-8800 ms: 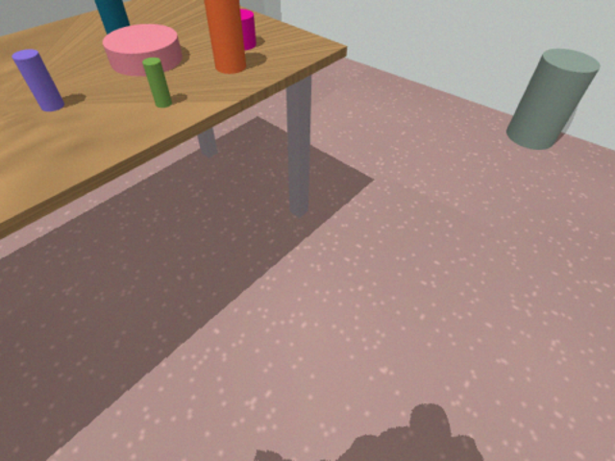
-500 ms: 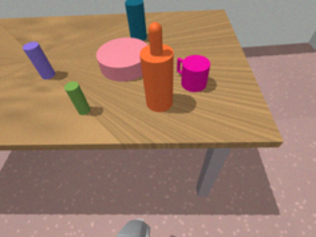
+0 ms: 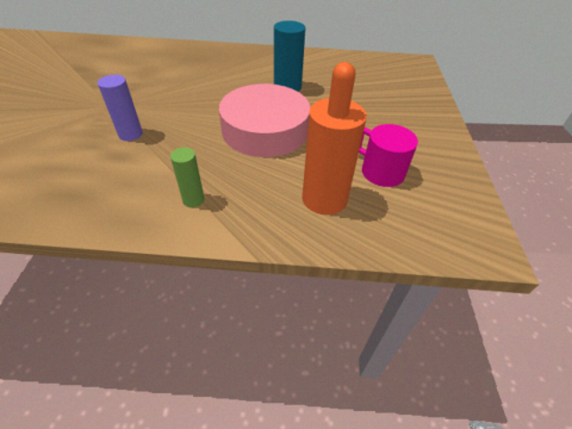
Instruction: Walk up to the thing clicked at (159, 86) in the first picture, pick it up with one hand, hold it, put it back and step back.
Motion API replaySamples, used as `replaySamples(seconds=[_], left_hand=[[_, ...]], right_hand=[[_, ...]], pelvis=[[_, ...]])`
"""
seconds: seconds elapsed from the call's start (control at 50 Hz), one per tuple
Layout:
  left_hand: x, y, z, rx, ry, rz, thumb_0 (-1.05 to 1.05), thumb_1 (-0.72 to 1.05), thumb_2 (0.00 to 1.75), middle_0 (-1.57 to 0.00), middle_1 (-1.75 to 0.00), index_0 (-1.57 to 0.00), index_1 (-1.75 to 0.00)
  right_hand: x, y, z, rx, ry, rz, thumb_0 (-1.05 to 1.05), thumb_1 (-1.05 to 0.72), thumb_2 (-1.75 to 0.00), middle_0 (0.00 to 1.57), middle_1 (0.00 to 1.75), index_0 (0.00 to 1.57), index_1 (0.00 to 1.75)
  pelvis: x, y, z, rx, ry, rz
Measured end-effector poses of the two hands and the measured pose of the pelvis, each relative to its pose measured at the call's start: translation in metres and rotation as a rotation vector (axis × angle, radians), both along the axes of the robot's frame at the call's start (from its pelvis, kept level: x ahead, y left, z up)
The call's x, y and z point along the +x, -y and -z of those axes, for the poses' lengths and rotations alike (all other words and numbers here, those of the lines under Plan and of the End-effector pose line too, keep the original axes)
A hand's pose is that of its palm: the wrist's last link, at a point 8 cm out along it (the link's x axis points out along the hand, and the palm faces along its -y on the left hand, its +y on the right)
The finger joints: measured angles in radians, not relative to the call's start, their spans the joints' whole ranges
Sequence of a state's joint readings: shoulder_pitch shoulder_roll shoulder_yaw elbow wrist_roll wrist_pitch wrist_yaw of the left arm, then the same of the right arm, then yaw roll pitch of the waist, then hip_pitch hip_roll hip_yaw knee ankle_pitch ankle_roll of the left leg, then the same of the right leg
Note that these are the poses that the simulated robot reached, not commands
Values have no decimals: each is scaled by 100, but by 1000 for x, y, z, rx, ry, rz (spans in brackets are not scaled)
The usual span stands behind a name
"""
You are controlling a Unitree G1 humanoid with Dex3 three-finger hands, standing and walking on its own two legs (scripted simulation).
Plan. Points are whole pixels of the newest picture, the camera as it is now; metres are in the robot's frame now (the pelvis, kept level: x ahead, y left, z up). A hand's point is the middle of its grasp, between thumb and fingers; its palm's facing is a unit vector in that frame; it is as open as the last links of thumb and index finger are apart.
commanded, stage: walk up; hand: left
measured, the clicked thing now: (188, 178) +0.52 +0.20 +0.04
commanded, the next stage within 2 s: stand in 1.10 s
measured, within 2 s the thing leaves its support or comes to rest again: neither
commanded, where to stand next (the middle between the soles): +0.07 +0.01 m, yaw -3 degrees
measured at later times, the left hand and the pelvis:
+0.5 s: hand out of the picture +0.10 +0.27 -0.12, palm faces -0.02 -0.92 -0.38, open 7.4 cm; pelvis +0.02 +0.01 +0.03, yaw -1 degrees
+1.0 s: hand out of the picture +0.12 +0.26 -0.12, palm faces -0.04 -0.93 -0.36, open 7.4 cm; pelvis +0.02 +0.00 +0.03, yaw -2 degrees
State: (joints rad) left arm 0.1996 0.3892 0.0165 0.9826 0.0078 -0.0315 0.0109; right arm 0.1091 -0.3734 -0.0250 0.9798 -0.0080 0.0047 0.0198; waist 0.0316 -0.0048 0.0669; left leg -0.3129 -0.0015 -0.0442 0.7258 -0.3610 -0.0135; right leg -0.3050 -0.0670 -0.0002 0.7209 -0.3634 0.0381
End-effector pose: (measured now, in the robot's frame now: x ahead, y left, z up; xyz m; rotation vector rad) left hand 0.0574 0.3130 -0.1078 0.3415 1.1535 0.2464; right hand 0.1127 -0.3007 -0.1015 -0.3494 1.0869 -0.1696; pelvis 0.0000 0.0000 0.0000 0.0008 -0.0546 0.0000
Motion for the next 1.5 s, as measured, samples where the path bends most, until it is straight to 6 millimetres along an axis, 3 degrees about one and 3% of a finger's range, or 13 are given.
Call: replaySamples(seconds=[0.22, 0.54, 0.74, 1.06, 1.5], left_hand=[[16, -4, -3, -34, -45, 5, 0, 90, 90, -21, -30, -20, -30], [45, 1, -25, -6, -42, 18, 0, 90, 90, -21, -30, -20, -30], [59, 10, -26, -27, -23, 35, 0, 90, 90, -21, -30, -20, -30], [52, 14, -23, -30, -59, 34, 0, 90, 90, -21, -30, -20, -30], [31, 22, -22, -45, -73, 22, 0, 90, 90, -21, -30, -20, -30]], right_hand=[[-20, -8, -11, -6, -102, 39, 0, -91, -90, 21, 30, 21, 29], [-7, -6, -9, 37, -98, 80, 0, -91, -90, 20, 30, 21, 29], [-15, -5, -12, 39, -107, 99, 0, -91, -90, 20, 30, 21, 29], [-34, -2, -10, 36, -147, 124, 0, -91, -90, 20, 30, 21, 29], [-29, 3, -14, 31, -114, 84, 0, -91, -90, 20, 30, 21, 29]], pelvis=[[9, -7, -16, -19, -13, 10], [16, -5, -27, -4, -9, 17], [19, -4, -30, 1, -8, 23], [20, -2, -31, 3, -8, 30], [9, 6, -32, 0, -3, 26]])
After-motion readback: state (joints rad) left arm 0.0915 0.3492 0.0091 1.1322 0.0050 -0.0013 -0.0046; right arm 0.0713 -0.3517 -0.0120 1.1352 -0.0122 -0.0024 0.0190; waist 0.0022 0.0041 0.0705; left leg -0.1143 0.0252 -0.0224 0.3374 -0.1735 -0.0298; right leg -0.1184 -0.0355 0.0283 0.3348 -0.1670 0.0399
